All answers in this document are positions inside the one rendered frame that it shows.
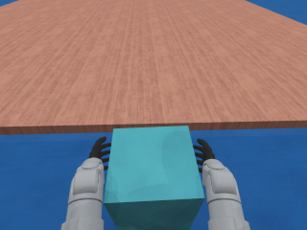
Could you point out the robot right hand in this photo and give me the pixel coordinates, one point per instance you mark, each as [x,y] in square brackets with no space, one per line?
[206,150]

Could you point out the robot left forearm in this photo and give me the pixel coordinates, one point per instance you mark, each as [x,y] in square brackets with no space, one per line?
[85,201]

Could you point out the carton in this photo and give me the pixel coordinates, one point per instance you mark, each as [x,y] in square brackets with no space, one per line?
[153,180]

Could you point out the robot left hand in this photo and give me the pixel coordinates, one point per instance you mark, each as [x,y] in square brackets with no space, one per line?
[97,153]

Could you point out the robot right forearm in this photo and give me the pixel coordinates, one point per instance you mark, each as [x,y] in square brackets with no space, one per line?
[223,198]

